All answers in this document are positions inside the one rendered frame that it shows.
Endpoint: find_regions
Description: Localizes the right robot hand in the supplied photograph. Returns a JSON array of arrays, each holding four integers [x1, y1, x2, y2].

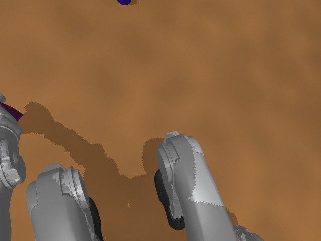
[[233, 225, 264, 241]]

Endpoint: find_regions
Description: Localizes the left robot arm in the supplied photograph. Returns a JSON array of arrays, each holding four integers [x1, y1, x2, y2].
[[0, 107, 26, 241]]

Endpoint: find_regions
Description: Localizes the left robot foot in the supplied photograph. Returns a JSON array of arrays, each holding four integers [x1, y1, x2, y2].
[[88, 197, 104, 241]]

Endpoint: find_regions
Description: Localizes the right robot foot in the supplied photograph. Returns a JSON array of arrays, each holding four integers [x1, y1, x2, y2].
[[154, 169, 185, 230]]

